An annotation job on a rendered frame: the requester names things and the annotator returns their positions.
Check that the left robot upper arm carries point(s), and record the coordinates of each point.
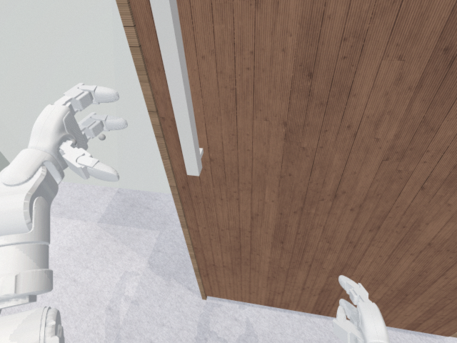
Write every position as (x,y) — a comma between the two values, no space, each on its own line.
(41,325)

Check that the robot right hand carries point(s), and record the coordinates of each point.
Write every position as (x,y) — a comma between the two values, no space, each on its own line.
(366,322)

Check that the handle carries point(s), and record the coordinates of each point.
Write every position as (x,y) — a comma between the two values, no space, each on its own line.
(168,29)

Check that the wardrobe door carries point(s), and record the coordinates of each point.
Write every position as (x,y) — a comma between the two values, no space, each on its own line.
(329,131)

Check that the robot left forearm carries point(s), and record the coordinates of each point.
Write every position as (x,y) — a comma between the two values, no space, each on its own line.
(27,188)

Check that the robot left hand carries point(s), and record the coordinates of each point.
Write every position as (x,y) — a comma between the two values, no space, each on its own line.
(56,126)

